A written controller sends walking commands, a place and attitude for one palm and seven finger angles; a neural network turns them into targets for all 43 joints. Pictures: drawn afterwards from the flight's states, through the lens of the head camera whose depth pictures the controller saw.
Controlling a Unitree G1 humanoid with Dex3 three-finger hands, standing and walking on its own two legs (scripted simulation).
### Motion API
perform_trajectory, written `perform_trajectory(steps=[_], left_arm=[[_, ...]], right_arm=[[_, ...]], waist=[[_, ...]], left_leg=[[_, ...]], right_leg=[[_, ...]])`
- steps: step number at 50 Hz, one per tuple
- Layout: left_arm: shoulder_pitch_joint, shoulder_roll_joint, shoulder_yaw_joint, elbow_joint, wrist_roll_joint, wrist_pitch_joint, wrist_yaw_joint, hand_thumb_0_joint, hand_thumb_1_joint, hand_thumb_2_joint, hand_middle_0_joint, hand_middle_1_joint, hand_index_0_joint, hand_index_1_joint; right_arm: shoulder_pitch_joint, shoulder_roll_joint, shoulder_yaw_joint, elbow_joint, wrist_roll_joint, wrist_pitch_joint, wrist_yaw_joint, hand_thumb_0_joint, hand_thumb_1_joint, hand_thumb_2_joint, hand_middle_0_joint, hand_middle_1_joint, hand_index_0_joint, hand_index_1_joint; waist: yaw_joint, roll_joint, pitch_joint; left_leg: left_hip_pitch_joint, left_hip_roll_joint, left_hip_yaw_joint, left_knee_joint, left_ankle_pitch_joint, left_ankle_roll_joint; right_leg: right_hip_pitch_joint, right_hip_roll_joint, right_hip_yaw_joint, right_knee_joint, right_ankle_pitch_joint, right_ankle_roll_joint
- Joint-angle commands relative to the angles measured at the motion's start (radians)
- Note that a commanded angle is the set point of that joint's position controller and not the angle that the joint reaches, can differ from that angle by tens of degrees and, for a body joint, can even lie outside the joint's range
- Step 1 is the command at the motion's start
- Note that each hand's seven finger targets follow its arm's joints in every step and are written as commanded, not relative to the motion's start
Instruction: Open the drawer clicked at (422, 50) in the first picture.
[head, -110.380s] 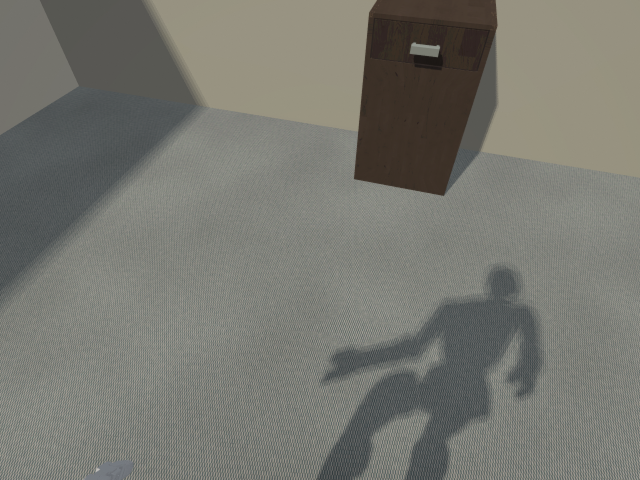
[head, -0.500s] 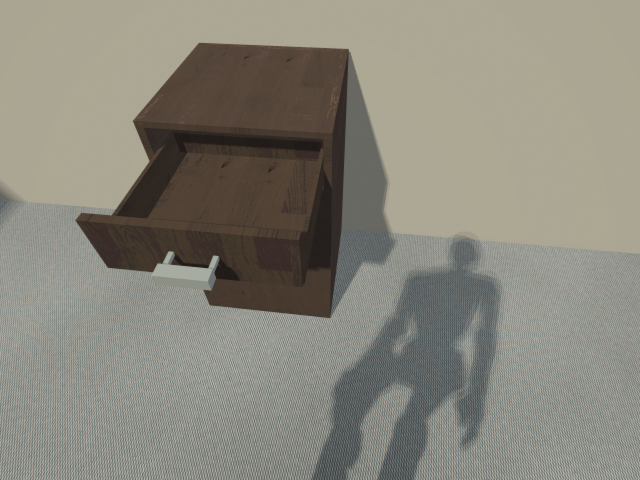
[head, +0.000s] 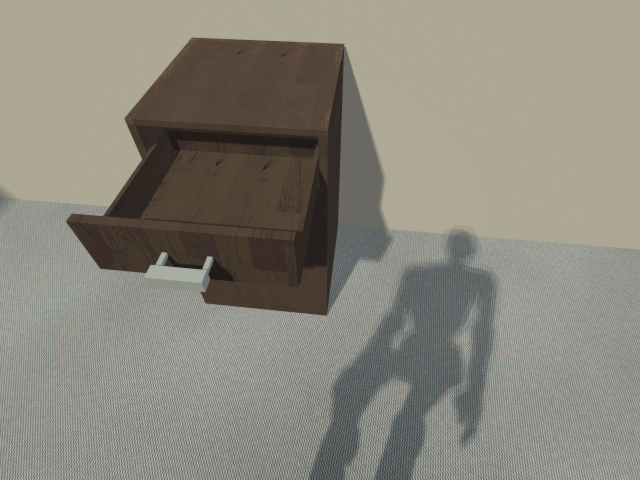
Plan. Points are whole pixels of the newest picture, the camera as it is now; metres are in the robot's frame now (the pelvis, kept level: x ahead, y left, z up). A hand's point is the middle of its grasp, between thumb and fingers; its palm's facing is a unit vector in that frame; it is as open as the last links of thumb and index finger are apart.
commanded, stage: look to check the result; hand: left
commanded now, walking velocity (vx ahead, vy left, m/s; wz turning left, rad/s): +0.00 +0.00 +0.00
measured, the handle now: (182, 268) +0.47 +0.28 -0.09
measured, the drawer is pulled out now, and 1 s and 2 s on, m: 0.30 0.30 0.30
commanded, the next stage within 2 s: stand and wait in 0.14 s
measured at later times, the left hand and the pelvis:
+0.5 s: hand out of the picture +0.00 +0.16 -0.17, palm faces +0.05 -0.98 -0.19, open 7.3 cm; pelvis +0.01 +0.00 +0.00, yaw +0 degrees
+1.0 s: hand out of the picture +0.00 +0.17 -0.17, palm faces +0.04 -0.98 -0.19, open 7.3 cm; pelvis +0.02 +0.01 +0.00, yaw -1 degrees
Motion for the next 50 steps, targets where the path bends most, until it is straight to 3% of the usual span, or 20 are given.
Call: perform_trajectory(steps=[1,17,20,23,30,50], left_arm=[[0.084,0.095,0.016,-0.018,-0.001,-0.009,0.006,0.000,0.900,0.900,-0.200,-0.300,-0.200,-0.300],[0.079,0.097,0.016,-0.019,-0.003,-0.011,0.008,0.000,0.900,0.900,-0.200,-0.300,-0.200,-0.300],[0.075,0.102,0.017,-0.019,-0.004,-0.009,0.007,0.000,0.900,0.900,-0.200,-0.300,-0.200,-0.300],[0.075,0.099,0.015,-0.018,-0.003,-0.011,0.008,0.000,0.900,0.900,-0.200,-0.300,-0.200,-0.300],[0.075,0.100,0.015,-0.017,-0.004,-0.011,0.007,0.000,0.900,0.900,-0.200,-0.300,-0.200,-0.300],[0.069,0.101,0.012,-0.021,-0.003,-0.012,0.006,0.000,0.900,0.900,-0.200,-0.300,-0.200,-0.300]], right_arm=[[0.121,-0.060,-0.007,0.002,-0.001,-0.003,-0.008,0.000,-0.900,-0.900,0.200,0.300,0.200,0.300],[0.116,-0.063,-0.009,0.006,0.000,-0.008,-0.011,0.000,-0.900,-0.900,0.200,0.300,0.200,0.300],[0.114,-0.064,-0.008,0.008,0.000,-0.006,-0.010,0.000,-0.900,-0.900,0.200,0.300,0.200,0.300],[0.111,-0.064,-0.008,0.010,0.000,-0.008,-0.011,0.000,-0.900,-0.900,0.200,0.300,0.200,0.300],[0.105,-0.068,-0.009,0.010,0.001,-0.007,-0.011,0.000,-0.900,-0.900,0.200,0.300,0.200,0.300],[0.093,-0.079,-0.009,0.011,0.001,-0.011,-0.012,0.000,-0.900,-0.900,0.200,0.300,0.200,0.300]], waist=[[-0.002,-0.012,0.075],[-0.001,-0.019,0.043],[-0.002,-0.020,0.060],[-0.003,0.006,0.050],[-0.002,-0.019,0.057],[-0.005,0.006,0.059]], left_leg=[[-0.105,0.074,-0.062,-0.076,0.055,0.039],[-0.088,0.080,-0.059,-0.082,0.089,0.038],[-0.097,0.076,-0.058,-0.086,0.072,0.036],[-0.082,0.082,-0.062,-0.086,0.103,0.037],[-0.086,0.080,-0.062,-0.087,0.090,0.035],[-0.065,0.092,-0.064,-0.103,0.114,0.035]], right_leg=[[0.015,-0.162,0.180,-0.111,-0.038,0.038],[0.061,-0.165,0.170,-0.092,0.057,0.043],[0.054,-0.166,0.174,-0.100,0.028,0.044],[0.058,-0.164,0.169,-0.085,0.077,0.039],[0.062,-0.165,0.171,-0.091,0.067,0.042],[0.051,-0.160,0.168,-0.073,0.092,0.029]])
